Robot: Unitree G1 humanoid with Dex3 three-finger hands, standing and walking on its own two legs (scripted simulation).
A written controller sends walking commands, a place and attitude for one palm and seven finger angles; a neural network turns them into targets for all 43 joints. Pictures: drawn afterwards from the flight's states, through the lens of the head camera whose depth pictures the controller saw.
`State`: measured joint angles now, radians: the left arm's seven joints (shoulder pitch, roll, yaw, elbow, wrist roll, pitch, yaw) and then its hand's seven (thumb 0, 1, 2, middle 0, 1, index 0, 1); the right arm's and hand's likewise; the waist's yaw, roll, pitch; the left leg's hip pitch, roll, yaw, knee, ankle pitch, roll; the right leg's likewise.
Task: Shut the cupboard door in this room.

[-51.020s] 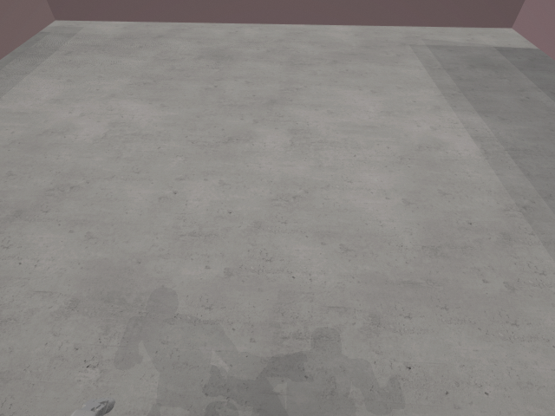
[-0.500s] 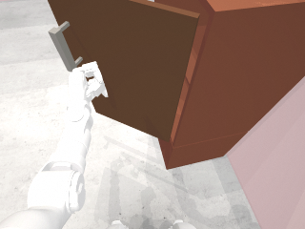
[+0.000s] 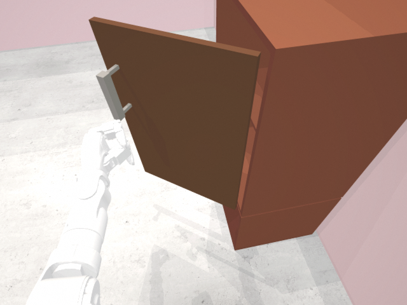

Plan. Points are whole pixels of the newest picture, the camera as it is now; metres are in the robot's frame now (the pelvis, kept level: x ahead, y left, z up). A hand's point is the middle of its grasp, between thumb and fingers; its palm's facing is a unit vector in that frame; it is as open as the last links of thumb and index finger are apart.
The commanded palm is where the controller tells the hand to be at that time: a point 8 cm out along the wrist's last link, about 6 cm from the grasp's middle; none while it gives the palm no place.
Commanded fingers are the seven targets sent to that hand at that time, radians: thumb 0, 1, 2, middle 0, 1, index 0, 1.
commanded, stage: draw the hand back to the body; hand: left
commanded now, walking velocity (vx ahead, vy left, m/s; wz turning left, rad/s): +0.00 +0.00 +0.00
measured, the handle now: (117, 93) +0.62 +0.23 +0.08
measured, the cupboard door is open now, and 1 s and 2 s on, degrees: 53 53 53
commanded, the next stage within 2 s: step back with the hand held close in 1.30 s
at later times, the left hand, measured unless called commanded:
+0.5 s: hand (55, 201) +0.27 +0.23 +0.14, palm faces +0.28 -0.93 -0.23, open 3.4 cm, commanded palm +0.22 +0.27 +0.16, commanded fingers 0.00 0.90 0.90 -0.75 -0.90 -0.75 -0.90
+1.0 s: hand out of the picture +0.18 +0.29 +0.19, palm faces +0.51 -0.75 -0.42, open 6.7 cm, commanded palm +0.14 +0.32 +0.20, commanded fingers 0.00 0.90 0.90 -0.20 -0.30 -0.20 -0.30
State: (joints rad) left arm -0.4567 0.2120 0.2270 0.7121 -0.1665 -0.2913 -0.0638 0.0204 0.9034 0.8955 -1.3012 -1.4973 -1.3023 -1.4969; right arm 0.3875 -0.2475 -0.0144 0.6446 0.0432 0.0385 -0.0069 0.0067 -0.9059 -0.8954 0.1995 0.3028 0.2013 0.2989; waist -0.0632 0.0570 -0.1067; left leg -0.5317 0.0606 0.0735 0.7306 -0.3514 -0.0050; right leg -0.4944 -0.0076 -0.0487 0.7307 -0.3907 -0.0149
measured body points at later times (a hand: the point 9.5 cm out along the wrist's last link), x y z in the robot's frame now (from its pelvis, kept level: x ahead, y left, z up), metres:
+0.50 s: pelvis -0.01 +0.01 +0.03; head -0.03 -0.01 +0.48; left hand +0.25 +0.28 +0.15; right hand +0.19 -0.20 -0.05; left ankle +0.00 +0.12 -0.71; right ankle -0.02 -0.11 -0.71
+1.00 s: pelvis +0.01 +0.01 +0.03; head -0.01 -0.02 +0.48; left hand +0.15 +0.33 +0.21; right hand +0.20 -0.20 -0.06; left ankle +0.00 +0.12 -0.71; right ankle -0.02 -0.11 -0.71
